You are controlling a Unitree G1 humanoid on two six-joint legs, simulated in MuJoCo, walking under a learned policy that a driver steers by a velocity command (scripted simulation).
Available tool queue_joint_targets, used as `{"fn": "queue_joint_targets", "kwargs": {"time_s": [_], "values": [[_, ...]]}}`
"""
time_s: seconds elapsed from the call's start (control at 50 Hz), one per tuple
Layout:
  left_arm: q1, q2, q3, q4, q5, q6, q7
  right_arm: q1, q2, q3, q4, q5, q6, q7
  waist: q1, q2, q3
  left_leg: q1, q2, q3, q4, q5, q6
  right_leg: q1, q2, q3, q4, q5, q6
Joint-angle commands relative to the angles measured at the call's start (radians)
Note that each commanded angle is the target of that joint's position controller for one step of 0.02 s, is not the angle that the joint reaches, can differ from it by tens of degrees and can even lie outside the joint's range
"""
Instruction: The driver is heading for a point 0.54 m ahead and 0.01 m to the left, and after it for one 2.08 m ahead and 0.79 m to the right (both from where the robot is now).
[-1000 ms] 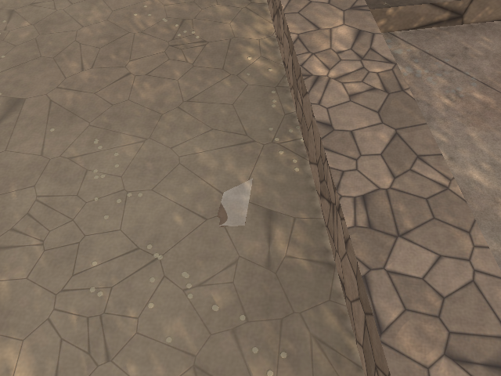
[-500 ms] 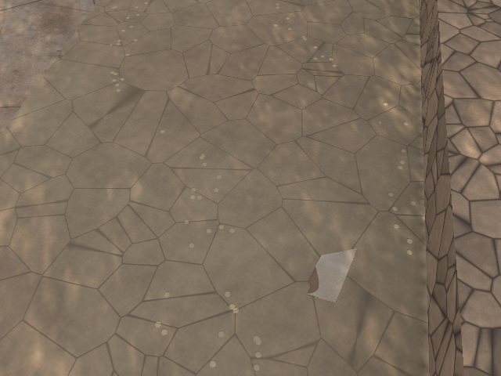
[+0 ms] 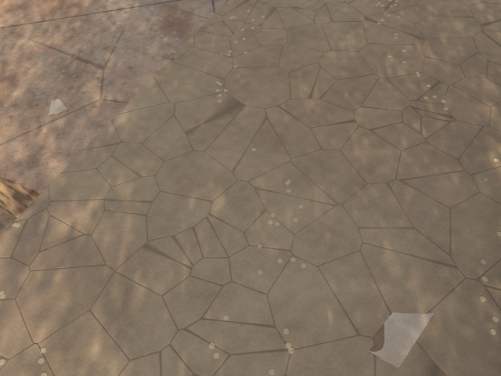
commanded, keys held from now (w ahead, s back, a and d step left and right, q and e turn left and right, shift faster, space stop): q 0.26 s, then no key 0.08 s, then w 0.34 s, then w+e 0.32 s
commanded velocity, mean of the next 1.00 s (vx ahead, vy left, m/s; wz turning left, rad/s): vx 0.22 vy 0.00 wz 0.20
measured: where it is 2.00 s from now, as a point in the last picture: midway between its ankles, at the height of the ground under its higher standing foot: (235, 359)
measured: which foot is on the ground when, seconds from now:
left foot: down 0.00-0.00, up 0.02-0.38, down 0.40-0.94, up 0.96-1.00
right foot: down 0.00-0.40, up 0.42-0.90, down 0.92-1.00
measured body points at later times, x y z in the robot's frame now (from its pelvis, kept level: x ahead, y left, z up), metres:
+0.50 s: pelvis +0.02 +0.05 +0.00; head +0.03 +0.08 +0.45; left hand +0.06 +0.35 -0.12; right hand +0.25 -0.16 -0.07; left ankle -0.02 +0.14 -0.73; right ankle +0.03 -0.11 -0.67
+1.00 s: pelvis +0.23 +0.05 -0.01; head +0.27 +0.06 +0.44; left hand +0.38 +0.34 -0.10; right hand +0.33 -0.22 -0.13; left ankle +0.02 +0.15 -0.65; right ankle +0.32 -0.01 -0.73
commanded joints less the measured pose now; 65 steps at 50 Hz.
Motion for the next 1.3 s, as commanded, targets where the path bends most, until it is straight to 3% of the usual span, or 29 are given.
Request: {"fn": "queue_joint_targets", "kwargs": {"time_s": [0.02, 0.04, 0.06, 0.1, 0.16, 0.26, 0.36, 0.38, 0.4, 0.42, 0.44, 0.46, 0.48, 0.52, 0.56, 0.7, 0.82, 0.88, 0.92, 0.94, 0.96, 0.98, 1.0, 1.02, 1.04, 1.06, 1.12, 1.2, 1.3], "values": [[0.090, 0.261, 0.072, -0.044, 0.035, 0.001, 0.001, 0.012, -0.066, -0.019, -0.109, 0.016, -0.009, -0.003, 0.004, -0.293, -0.107, -0.230, 0.002, 0.045, 0.247, -0.421, -0.015, 0.304, -0.385, 0.338, -0.200, 0.282, -0.218], [0.080, 0.209, 0.063, -0.067, 0.046, -0.005, 0.002, 0.010, -0.155, -0.044, -0.112, -0.010, -0.027, 0.004, 0.020, -0.302, -0.122, -0.264, 0.046, 0.061, 0.501, -0.459, -0.065, 0.250, -0.479, 0.441, -0.208, 0.390, -0.316], [0.020, 0.161, 0.048, -0.090, 0.034, -0.005, 0.012, 0.035, -0.186, -0.057, -0.087, -0.008, -0.027, 0.014, 0.000, -0.230, -0.120, -0.253, 0.079, 0.063, 0.618, -0.387, -0.086, 0.234, -0.434, 0.332, -0.178, 0.424, -0.290], [-0.029, 0.120, 0.035, -0.101, 0.005, 0.005, 0.020, 0.052, -0.150, -0.051, -0.056, -0.005, -0.009, 0.015, -0.005, -0.162, -0.088, -0.269, 0.103, 0.095, 0.726, -0.284, -0.113, 0.229, -0.314, 0.159, -0.155, 0.383, -0.200], [0.012, 0.142, 0.036, -0.093, 0.006, 0.022, 0.024, -0.001, -0.087, -0.027, -0.090, 0.008, 0.002, 0.027, 0.025, -0.170, -0.053, -0.281, 0.127, 0.160, 0.674, -0.205, -0.133, 0.238, -0.270, 0.042, -0.174, 0.386, -0.206], [0.041, 0.210, 0.054, -0.086, 0.007, 0.036, 0.023, -0.080, -0.062, -0.009, -0.143, 0.004, -0.002, 0.039, 0.061, -0.232, -0.086, -0.168, 0.191, 0.210, 0.396, -0.222, -0.132, 0.274, -0.321, -0.012, -0.168, 0.385, -0.223], [0.024, 0.222, 0.050, -0.074, -0.036, 0.033, 0.001, 0.005, -0.064, -0.019, -0.107, 0.007, -0.001, 0.053, 0.019, -0.232, -0.101, 0.124, 0.145, 0.282, -0.006, -0.090, -0.051, 0.185, -0.314, -0.046, -0.104, 0.195, -0.169], [0.048, 0.185, 0.038, -0.061, -0.036, 0.031, -0.006, 0.038, -0.059, -0.021, -0.088, 0.007, -0.001, 0.050, 0.007, -0.195, -0.107, 0.257, 0.126, 0.285, -0.097, -0.050, -0.025, 0.105, -0.290, -0.073, -0.065, 0.065, -0.128], [0.082, 0.118, 0.015, -0.050, -0.012, 0.024, -0.019, 0.097, -0.074, -0.026, -0.076, 0.012, -0.004, 0.044, -0.008, -0.078, -0.133, 0.429, 0.188, 0.180, -0.136, -0.021, -0.004, -0.028, -0.232, -0.145, 0.068, -0.130, -0.061], [0.074, 0.027, -0.022, -0.100, 0.047, 0.011, -0.038, 0.150, -0.189, -0.042, -0.088, 0.009, -0.012, 0.029, 0.013, 0.259, -0.164, 0.570, 0.469, -0.187, -0.142, 0.131, 0.087, -0.284, -0.115, -0.243, 0.434, -0.491, 0.031], [0.010, 0.120, 0.008, -0.117, -0.001, -0.005, -0.030, 0.214, -0.240, -0.052, -0.078, -0.021, -0.038, 0.041, -0.070, 0.269, -0.150, 0.470, 0.574, -0.401, -0.266, -0.121, 0.260, -0.440, -0.071, -0.114, 0.573, -0.466, 0.022], [-0.051, 0.194, 0.031, -0.122, -0.029, -0.012, -0.024, 0.204, -0.201, -0.042, -0.065, -0.025, -0.062, 0.049, -0.081, 0.175, -0.062, 0.423, 0.528, -0.364, -0.308, -0.306, 0.246, -0.471, -0.105, -0.069, 0.634, -0.373, -0.001], [-0.055, 0.202, 0.039, -0.115, -0.028, -0.013, -0.023, 0.161, -0.163, -0.028, -0.050, -0.016, -0.077, 0.048, -0.053, 0.162, 0.003, 0.369, 0.489, -0.297, -0.327, -0.386, 0.206, -0.488, -0.123, -0.060, 0.619, -0.270, -0.025], [0.000, 0.180, 0.037, -0.075, -0.006, -0.016, -0.024, 0.087, -0.124, -0.009, -0.052, -0.008, -0.088, 0.039, -0.006, 0.148, 0.042, 0.301, 0.422, -0.186, -0.363, -0.314, 0.161, -0.435, -0.143, -0.045, 0.565, -0.104, -0.027], [0.027, 0.158, 0.034, -0.046, -0.004, -0.032, -0.033, 0.084, -0.108, -0.003, -0.045, -0.018, -0.103, 0.031, 0.011, 0.123, 0.026, 0.310, 0.395, -0.118, -0.387, -0.174, 0.151, -0.403, -0.135, -0.055, 0.524, 0.022, -0.024], [-0.084, 0.098, 0.000, -0.056, -0.012, -0.055, -0.052, 0.162, -0.135, -0.012, 0.035, -0.006, -0.120, 0.023, -0.036, 0.082, 0.039, 0.361, 0.397, 0.008, -0.404, -0.015, 0.143, -0.357, -0.105, -0.069, 0.164, 0.208, 0.008], [-0.161, 0.096, -0.020, -0.108, -0.026, -0.063, -0.084, 0.213, -0.152, -0.019, 0.101, 0.003, -0.120, 0.025, -0.070, 0.063, 0.084, 0.433, 0.443, 0.086, -0.359, 0.081, 0.133, -0.349, -0.084, -0.097, 0.068, 0.130, -0.049], [-0.113, 0.119, -0.014, -0.116, -0.021, -0.067, -0.094, 0.183, -0.178, -0.026, 0.101, 0.008, -0.108, 0.016, -0.026, 0.081, 0.034, 0.458, 0.446, 0.142, -0.255, 0.383, 0.099, -0.215, -0.032, -0.147, 0.039, 0.055, -0.105], [0.122, 0.186, 0.026, -0.054, -0.019, -0.063, -0.082, 0.172, -0.156, -0.013, 0.090, -0.002, -0.100, 0.002, 0.089, 0.045, -0.127, 0.360, 0.362, 0.257, 0.059, 0.707, 0.036, 0.172, 0.042, -0.179, 0.015, 0.100, -0.157], [0.279, 0.264, 0.050, -0.036, -0.022, -0.057, -0.069, 0.183, -0.121, 0.004, 0.057, -0.023, -0.109, -0.006, 0.144, -0.062, -0.237, 0.092, 0.305, 0.306, 0.380, 0.482, -0.026, 0.484, -0.129, 0.098, 0.011, 0.055, -0.239], [0.322, 0.334, 0.059, -0.031, -0.027, -0.062, -0.075, 0.269, -0.015, 0.038, 0.031, -0.036, -0.136, 0.007, 0.076, -0.315, -0.341, -0.258, 0.115, 0.215, 0.701, -0.339, -0.084, 0.737, -0.351, 0.657, -0.146, -0.168, -0.402], [0.319, 0.246, 0.037, -0.044, -0.032, -0.061, -0.071, 0.179, -0.106, 0.024, 0.033, -0.003, -0.162, 0.022, 0.136, -0.212, -0.316, -0.377, 0.159, 0.081, 0.797, -0.353, -0.068, 0.757, -0.346, 0.699, -0.227, -0.264, -0.373], [0.263, 0.223, 0.030, -0.057, -0.024, -0.058, -0.064, 0.092, -0.135, 0.018, 0.005, 0.025, -0.179, 0.032, 0.135, -0.169, -0.183, -0.434, 0.200, 0.099, 0.794, -0.271, -0.053, 0.644, -0.322, 0.558, -0.237, -0.192, -0.343], [0.208, 0.213, 0.026, -0.075, -0.016, -0.054, -0.058, 0.054, -0.127, 0.023, -0.004, 0.009, -0.190, 0.027, 0.106, -0.071, -0.121, -0.401, 0.240, 0.113, 0.725, -0.203, -0.046, 0.507, -0.288, 0.463, -0.242, -0.093, -0.325], [0.163, 0.186, 0.017, -0.090, -0.009, -0.051, -0.055, 0.039, -0.129, 0.018, -0.006, -0.014, -0.191, 0.022, 0.071, -0.040, -0.067, -0.349, 0.265, 0.119, 0.647, -0.158, -0.052, 0.385, -0.256, 0.393, -0.259, 0.018, -0.315], [0.137, 0.167, 0.009, -0.103, 0.001, -0.050, -0.051, 0.053, -0.128, 0.013, -0.007, -0.022, -0.183, 0.020, 0.036, -0.068, -0.052, -0.283, 0.281, 0.117, 0.608, -0.132, -0.058, 0.303, -0.226, 0.348, -0.283, 0.090, -0.312], [0.114, 0.170, 0.011, -0.102, -0.009, -0.054, -0.038, 0.070, -0.094, 0.021, -0.002, -0.028, -0.154, 0.015, -0.002, -0.087, -0.022, -0.229, 0.279, 0.149, 0.498, -0.101, -0.096, 0.168, -0.184, 0.253, -0.320, 0.217, -0.319], [0.133, 0.209, 0.027, -0.080, -0.018, -0.033, -0.014, -0.065, -0.040, 0.044, -0.027, -0.037, -0.153, 0.011, 0.027, -0.093, -0.005, -0.113, 0.200, 0.193, 0.200, 0.136, -0.133, 0.059, -0.082, 0.100, -0.240, 0.544, -0.239], [0.212, 0.202, 0.032, -0.057, -0.032, 0.011, 0.006, -0.166, -0.065, 0.035, -0.042, -0.017, -0.150, 0.027, 0.065, -0.123, -0.054, -0.034, 0.130, 0.147, -0.023, 0.219, -0.115, 0.170, -0.106, 0.233, -0.116, 0.410, -0.180]]}}
Keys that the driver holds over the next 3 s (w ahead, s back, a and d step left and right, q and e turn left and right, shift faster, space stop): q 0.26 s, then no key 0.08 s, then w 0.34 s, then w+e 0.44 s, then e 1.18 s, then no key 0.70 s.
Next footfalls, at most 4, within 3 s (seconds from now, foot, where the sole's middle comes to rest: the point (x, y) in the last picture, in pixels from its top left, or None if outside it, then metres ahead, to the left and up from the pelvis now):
0.40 left None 0.02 0.15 -0.77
0.92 right None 0.36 -0.01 -0.77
1.38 left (196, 321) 0.61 0.19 -0.77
1.82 right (284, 363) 0.49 -0.04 -0.77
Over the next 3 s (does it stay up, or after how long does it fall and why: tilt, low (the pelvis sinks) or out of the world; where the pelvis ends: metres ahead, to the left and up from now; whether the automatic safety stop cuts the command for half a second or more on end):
stays up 0.47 0.05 0.01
